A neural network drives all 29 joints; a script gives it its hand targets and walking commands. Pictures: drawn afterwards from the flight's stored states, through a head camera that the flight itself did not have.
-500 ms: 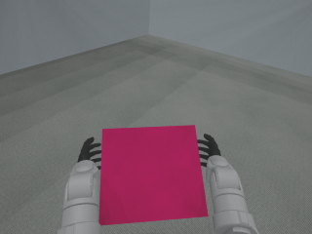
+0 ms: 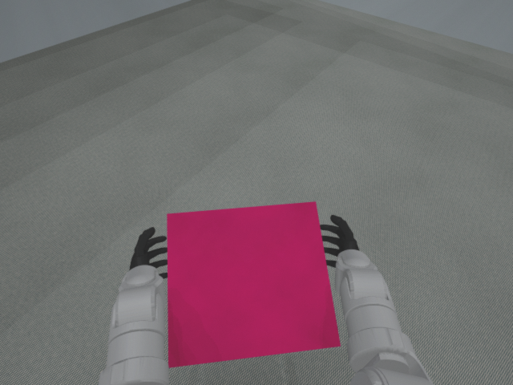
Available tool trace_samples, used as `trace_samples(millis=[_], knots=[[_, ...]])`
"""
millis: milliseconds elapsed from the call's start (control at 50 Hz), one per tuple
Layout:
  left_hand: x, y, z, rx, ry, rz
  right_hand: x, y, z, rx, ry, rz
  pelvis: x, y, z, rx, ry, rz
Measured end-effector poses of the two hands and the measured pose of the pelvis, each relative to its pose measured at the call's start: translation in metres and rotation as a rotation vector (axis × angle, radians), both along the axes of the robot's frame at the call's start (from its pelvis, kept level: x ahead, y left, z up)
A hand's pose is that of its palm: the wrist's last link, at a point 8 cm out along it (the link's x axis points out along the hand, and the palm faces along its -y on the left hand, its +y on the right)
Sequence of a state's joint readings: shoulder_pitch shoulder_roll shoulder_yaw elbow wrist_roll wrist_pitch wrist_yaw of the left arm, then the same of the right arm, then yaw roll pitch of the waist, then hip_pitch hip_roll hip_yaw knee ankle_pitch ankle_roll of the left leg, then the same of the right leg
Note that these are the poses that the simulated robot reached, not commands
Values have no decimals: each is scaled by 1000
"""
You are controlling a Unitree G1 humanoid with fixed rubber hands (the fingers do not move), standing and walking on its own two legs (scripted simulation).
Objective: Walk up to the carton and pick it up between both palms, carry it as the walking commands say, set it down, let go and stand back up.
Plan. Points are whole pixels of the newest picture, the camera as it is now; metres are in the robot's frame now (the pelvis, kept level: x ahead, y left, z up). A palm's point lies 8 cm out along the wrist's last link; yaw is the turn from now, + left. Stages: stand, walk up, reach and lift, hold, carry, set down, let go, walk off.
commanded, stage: set down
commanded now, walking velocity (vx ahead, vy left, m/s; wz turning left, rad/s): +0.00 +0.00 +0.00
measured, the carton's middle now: (247, 280) +0.33 +0.06 -0.10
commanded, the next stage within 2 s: none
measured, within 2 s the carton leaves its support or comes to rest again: neither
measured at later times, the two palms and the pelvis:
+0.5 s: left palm (151, 286) +0.28 +0.23 -0.09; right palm (330, 276) +0.36 -0.10 -0.08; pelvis +0.00 +0.00 -0.03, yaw -1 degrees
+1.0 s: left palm (158, 289) +0.32 +0.25 -0.17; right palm (315, 278) +0.39 -0.08 -0.15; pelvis -0.05 +0.04 -0.11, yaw -2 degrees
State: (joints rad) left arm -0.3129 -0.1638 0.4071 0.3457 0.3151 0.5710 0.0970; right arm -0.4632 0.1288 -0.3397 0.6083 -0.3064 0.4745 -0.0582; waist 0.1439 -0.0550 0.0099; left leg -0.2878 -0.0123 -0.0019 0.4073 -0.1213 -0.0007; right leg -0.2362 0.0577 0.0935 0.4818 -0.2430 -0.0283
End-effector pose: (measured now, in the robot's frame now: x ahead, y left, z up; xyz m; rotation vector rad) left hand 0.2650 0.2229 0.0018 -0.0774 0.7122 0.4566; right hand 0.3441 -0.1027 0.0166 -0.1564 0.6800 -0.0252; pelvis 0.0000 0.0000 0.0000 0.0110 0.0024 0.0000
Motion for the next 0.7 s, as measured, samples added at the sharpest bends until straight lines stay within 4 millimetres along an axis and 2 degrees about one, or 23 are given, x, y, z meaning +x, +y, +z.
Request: trace_samples(millis=[120,320,460,560,700], knots=[[7,7,-7,-4,-18,2,15,4,-14,56,-2,49,11,-7,-3,-6,71,34],[14,-3,-45,-13,35,-91,-1,-14,-67,70,60,-13,15,-11,-10,-12,202,16],[15,7,-79,-32,5,-58,10,-1,-91,44,29,1,1,-4,-26,-21,304,-11],[24,18,-102,-30,-8,-49,24,12,-110,32,11,8,-13,6,-41,-33,380,-5],[38,25,-127,-24,-11,3,27,22,-133,37,7,-39,-26,24,-63,-52,493,3]])
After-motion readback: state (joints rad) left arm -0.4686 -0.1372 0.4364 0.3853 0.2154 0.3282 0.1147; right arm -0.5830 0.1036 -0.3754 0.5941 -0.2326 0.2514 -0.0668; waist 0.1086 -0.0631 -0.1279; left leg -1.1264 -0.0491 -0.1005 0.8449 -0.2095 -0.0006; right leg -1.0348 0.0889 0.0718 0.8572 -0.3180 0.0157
